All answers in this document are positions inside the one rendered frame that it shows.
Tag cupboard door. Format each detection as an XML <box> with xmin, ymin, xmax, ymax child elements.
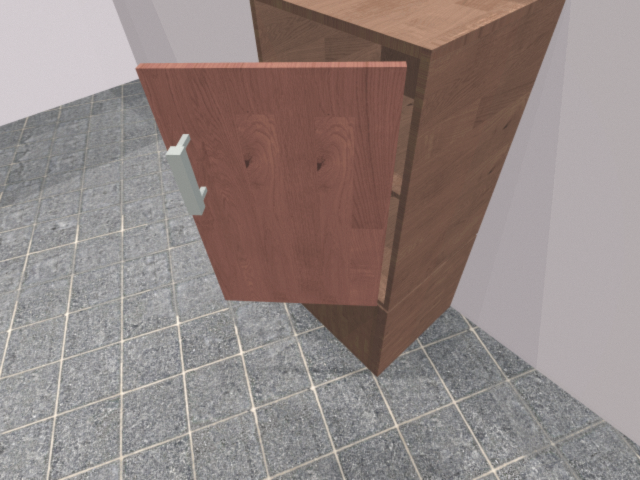
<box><xmin>135</xmin><ymin>61</ymin><xmax>407</xmax><ymax>306</ymax></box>

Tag handle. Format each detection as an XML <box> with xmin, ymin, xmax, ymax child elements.
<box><xmin>166</xmin><ymin>134</ymin><xmax>207</xmax><ymax>215</ymax></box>

